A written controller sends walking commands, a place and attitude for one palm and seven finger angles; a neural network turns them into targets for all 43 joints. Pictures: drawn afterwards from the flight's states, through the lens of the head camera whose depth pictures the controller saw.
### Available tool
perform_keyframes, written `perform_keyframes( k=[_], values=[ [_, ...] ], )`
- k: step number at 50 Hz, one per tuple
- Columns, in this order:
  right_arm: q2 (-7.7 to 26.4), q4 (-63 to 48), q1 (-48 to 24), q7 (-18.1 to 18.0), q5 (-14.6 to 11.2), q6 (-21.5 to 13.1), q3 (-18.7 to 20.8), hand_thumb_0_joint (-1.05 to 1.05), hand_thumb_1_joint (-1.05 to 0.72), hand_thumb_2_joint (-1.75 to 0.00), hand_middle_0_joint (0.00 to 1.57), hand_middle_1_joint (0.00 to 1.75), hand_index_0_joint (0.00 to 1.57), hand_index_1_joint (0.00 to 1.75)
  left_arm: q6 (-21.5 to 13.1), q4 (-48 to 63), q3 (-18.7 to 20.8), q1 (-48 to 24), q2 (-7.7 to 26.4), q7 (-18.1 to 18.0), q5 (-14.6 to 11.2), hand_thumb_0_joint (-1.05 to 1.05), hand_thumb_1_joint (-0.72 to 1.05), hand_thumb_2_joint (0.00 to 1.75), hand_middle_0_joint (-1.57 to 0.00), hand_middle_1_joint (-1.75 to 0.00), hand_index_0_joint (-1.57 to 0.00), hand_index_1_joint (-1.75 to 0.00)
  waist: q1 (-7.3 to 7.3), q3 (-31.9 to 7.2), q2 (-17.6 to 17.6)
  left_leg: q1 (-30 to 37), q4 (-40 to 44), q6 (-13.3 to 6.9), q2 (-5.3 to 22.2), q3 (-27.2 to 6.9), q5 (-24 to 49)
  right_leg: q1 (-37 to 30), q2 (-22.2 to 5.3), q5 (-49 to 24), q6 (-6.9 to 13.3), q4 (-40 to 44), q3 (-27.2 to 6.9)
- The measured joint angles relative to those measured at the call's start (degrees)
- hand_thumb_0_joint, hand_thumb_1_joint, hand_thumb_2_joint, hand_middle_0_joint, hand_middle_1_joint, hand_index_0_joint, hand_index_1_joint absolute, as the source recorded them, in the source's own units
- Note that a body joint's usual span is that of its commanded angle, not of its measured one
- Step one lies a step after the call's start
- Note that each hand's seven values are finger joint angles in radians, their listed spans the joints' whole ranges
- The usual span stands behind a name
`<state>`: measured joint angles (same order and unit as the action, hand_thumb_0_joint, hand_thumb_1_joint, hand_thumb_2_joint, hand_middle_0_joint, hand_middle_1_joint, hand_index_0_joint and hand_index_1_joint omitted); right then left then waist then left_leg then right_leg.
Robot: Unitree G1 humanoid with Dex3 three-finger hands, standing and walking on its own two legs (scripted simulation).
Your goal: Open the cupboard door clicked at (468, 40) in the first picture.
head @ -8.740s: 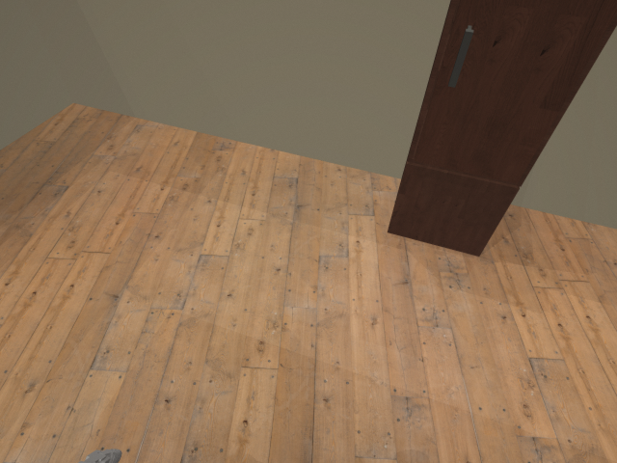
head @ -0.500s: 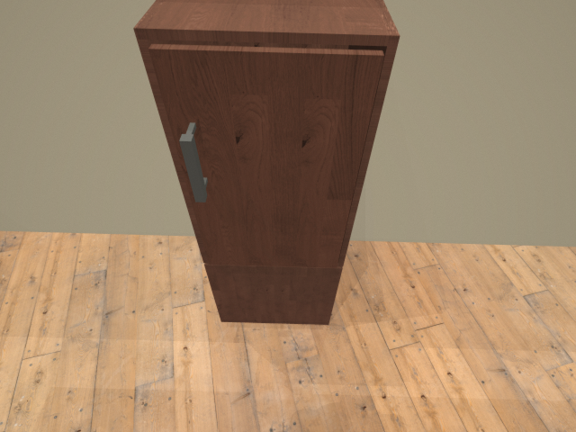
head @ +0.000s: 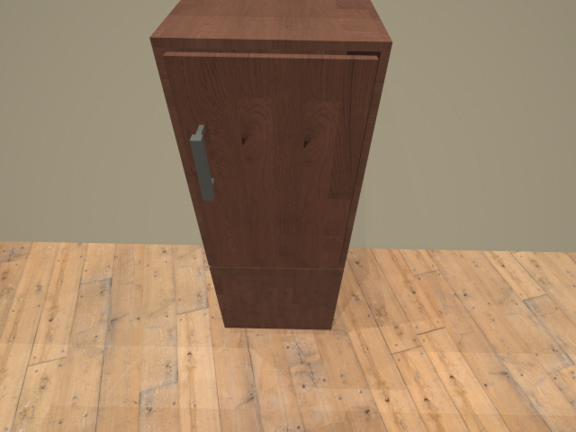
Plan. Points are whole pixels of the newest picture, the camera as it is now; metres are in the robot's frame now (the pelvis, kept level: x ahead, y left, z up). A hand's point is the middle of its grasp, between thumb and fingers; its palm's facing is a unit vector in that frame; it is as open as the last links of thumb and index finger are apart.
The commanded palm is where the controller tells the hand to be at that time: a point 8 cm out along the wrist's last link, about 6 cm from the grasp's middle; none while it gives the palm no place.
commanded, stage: shuffle to correct the standing spot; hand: left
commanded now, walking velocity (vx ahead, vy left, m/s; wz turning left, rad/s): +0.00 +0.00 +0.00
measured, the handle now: (204, 163) +0.59 +0.21 +0.04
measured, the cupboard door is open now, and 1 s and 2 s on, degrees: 0 0 0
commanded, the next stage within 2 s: come to a stop and stand still in 0.38 s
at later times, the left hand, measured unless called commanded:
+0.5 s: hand out of the picture -0.02 +0.14 -0.19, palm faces +0.09 -0.99 -0.13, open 7.4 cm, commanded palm none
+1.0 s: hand out of the picture +0.07 +0.17 -0.17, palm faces +0.02 -0.97 -0.24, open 7.3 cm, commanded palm none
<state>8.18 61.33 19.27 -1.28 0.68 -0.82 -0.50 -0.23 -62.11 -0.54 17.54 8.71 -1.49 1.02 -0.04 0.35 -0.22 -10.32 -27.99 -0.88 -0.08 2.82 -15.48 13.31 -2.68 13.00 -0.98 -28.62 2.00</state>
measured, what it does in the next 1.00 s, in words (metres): stands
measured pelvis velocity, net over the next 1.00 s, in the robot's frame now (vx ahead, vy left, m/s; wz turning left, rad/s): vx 0.02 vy -0.01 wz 0.00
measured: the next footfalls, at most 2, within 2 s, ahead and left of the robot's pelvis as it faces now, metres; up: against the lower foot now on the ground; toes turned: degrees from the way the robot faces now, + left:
none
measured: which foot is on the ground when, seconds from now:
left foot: down 0.00-1.00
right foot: down 0.00-1.00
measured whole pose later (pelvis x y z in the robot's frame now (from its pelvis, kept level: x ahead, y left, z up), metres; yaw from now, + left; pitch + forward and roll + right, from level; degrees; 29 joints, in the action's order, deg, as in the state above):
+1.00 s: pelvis +0.02 -0.01 -0.01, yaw +0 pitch -1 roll -1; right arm 10.3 57.6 13.0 -1.5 -0.1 0.7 2.1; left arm -1.7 -56.9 0.8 14.0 9.5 -3.2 1.4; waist -0.3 3.7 -1.4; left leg -15.2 -38.0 0.0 2.3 1.9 -22.9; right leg 14.4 -0.2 16.6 1.0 -32.0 3.9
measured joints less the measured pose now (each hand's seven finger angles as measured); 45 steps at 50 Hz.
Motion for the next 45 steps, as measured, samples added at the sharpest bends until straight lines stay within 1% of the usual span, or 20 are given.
perform_keyframes(
  k=[8,13,17,23,26,28,30,32,35,37,40,45],
  values=[
    [-0.3,1.3,0.3,-0.1,-0.1,0.0,0.0,0.0,-0.91,-0.9,0.2,0.3,0.2,0.3,-0.1,-1.2,0.0,2.0,-1.1,0.1,0.1,0.01,0.91,0.9,-0.19,-0.3,-0.2,-0.3,0.41,0.3,0.3,-0.2,0.6,0.4,0.3,-0.1,0.7,0.2,0.3,-0.6,0.4,0.4,0.1],
    [-0.3,1.7,1.3,0.2,0.4,0.6,0.5,0.0,-0.91,-0.9,0.2,0.3,0.2,0.3,0.1,-1.1,0.7,4.1,-1.6,0.6,0.5,0.01,0.91,0.9,-0.2,-0.3,-0.2,-0.3,0.71,-0.4,0.4,-1.2,-1.9,0.2,0.9,-0.3,-1.7,1.3,1.0,2.8,1.4,-2.2,0.1],
    [-0.3,1.6,2.3,0.3,0.5,0.4,0.8,0.0,-0.91,-0.9,0.2,0.3,0.2,0.3,-0.3,-0.9,1.3,5.6,-1.9,1.0,0.5,0.01,0.91,0.9,-0.2,-0.3,-0.2,-0.3,0.87,-0.5,0.5,-1.9,-4.3,0.3,1.2,-0.6,-3.1,1.9,1.4,3.4,2.0,-4.2,0.0],
    [-0.6,1.5,3.3,0.3,0.5,-0.4,0.9,0.0,-0.91,-0.9,0.2,0.3,0.2,0.3,-0.8,-1.0,2.1,6.7,-2.0,1.2,0.4,0.01,0.91,0.9,-0.2,-0.3,-0.2,-0.3,0.98,-0.6,0.8,-2.3,-7.3,0.5,1.3,-1.0,-6.2,2.0,1.5,6.3,1.7,-6.8,0.3],
    [-1.1,1.6,3.2,0.1,0.3,-1.4,0.7,0.0,-0.91,-0.9,0.19,0.3,0.2,0.3,-1.1,-1.3,2.3,6.8,-2.0,1.2,0.4,0.01,0.91,0.9,-0.2,-0.3,-0.2,-0.3,1.01,-0.5,1.5,-1.3,-7.3,0.8,1.0,-0.6,-7.3,1.6,1.2,7.7,1.4,-7.9,-0.1],
    [-1.4,1.7,2.9,-0.3,0.2,-2.1,0.6,0.0,-0.91,-0.9,0.19,0.3,0.2,0.3,-1.0,-1.6,2.3,6.4,-2.0,1.0,0.5,0.01,0.91,0.9,-0.2,-0.3,-0.2,-0.3,0.89,-0.2,1.7,-0.4,-7.0,0.7,1.0,-0.2,-7.9,1.5,1.1,8.5,1.7,-8.8,-0.3],
    [-1.8,1.9,2.5,-0.9,0.1,-2.2,0.3,0.0,-0.91,-0.9,0.2,0.3,0.2,0.3,-0.9,-1.8,2.2,5.3,-2.1,0.6,0.4,0.01,0.91,0.9,-0.19,-0.3,-0.2,-0.3,0.73,0.2,1.2,0.7,-6.5,0.7,1.3,0.0,-8.3,0.6,1.1,8.7,1.5,-8.6,0.3],
    [-2.2,2.2,1.6,-1.4,-0.2,-1.9,0.1,0.0,-0.91,-0.9,0.2,0.3,0.2,0.3,-1.3,-1.5,2.1,3.8,-2.2,0.1,0.2,0.01,0.91,0.9,-0.19,-0.3,-0.2,-0.3,0.64,0.8,0.8,1.0,-6.6,0.9,1.6,0.0,-8.0,-0.7,1.3,8.9,1.0,-6.9,0.5],
    [-2.8,2.3,-0.3,-1.8,-0.4,-1.0,0.2,0.0,-0.91,-0.9,0.2,0.3,0.2,0.3,-1.7,-0.6,1.8,1.4,-2.2,-0.4,-0.2,0.01,0.91,0.9,-0.19,-0.3,-0.2,-0.3,0.39,1.5,0.8,1.4,-5.3,1.5,1.5,0.2,-5.8,-1.1,1.2,7.3,1.3,-5.7,0.6],
    [-2.4,2.4,-1.2,-2.1,-0.3,-0.3,0.6,0.01,-0.92,-0.9,0.2,0.3,0.2,0.3,-0.9,-0.3,1.8,0.2,-1.5,-1.1,0.1,0.02,0.93,0.9,-0.2,-0.3,-0.2,-0.3,0.3,1.8,0.7,1.9,-3.7,1.5,1.4,0.3,-4.2,-0.7,1.0,5.7,1.4,-5.8,0.8],
    [-1.6,1.8,-2.0,-2.0,-0.4,0.0,1.3,0.02,-0.93,-0.9,0.2,0.3,0.2,0.3,-0.5,1.1,2.2,-1.0,-0.4,-1.2,-0.1,0.03,0.94,0.9,-0.2,-0.3,-0.2,-0.3,0.28,2.1,0.4,2.2,-1.9,1.4,1.3,0.6,-2.9,-0.2,0.9,4.3,1.4,-5.7,0.9],
    [0.0,0.4,-3.8,-1.8,-0.3,0.1,1.9,0.01,-0.92,-0.9,0.2,0.3,0.2,0.3,-0.2,3.3,2.6,-2.9,0.9,-1.1,-0.1,0.02,0.93,0.9,-0.2,-0.3,-0.2,-0.3,0.45,2.5,0.2,1.4,-0.7,1.7,1.2,1.0,-4.3,0.4,0.9,6.3,1.6,-4.2,0.8]
  ],
)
